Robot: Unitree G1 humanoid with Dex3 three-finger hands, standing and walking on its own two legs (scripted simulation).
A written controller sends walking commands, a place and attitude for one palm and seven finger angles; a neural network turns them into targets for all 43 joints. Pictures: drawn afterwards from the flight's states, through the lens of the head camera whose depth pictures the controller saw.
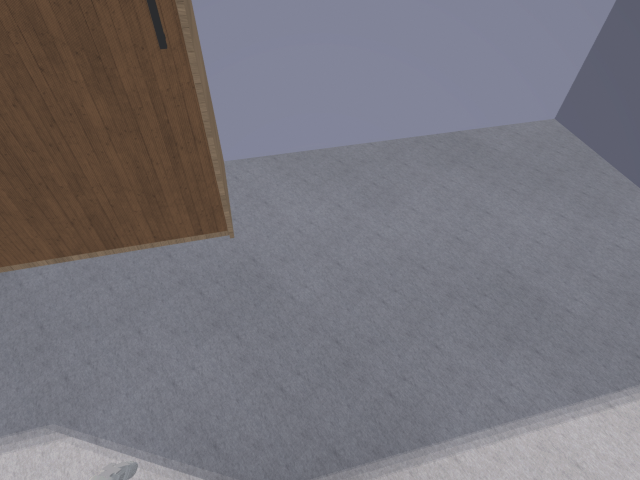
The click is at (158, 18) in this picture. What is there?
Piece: wardrobe's sliding door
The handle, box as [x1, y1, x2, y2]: [147, 0, 166, 48]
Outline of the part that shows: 147,0 160,48 166,48 165,37 162,31 155,1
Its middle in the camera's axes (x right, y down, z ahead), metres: -0.42 -0.57 +0.97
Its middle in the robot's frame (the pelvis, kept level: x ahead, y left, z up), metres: +1.11 +0.48 +0.13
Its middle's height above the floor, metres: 0.90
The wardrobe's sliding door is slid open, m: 0.00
